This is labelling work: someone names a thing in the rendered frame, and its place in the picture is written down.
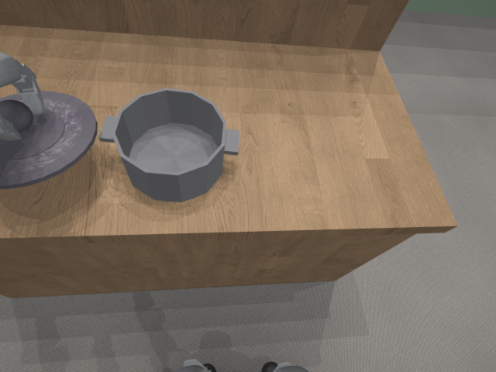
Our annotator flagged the left robot shin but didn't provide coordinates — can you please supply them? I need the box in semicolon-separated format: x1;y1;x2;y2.
184;360;205;368

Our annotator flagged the table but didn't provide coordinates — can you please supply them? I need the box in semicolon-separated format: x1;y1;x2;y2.
0;0;458;298

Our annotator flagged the lid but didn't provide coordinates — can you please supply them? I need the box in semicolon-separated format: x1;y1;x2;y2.
0;91;98;189

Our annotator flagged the pot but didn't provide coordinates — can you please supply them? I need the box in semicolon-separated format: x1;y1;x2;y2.
99;88;239;202

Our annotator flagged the robot left hand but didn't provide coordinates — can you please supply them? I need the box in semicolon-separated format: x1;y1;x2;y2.
0;52;45;141

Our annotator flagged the knob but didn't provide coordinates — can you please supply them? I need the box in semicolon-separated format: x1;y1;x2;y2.
0;100;33;132

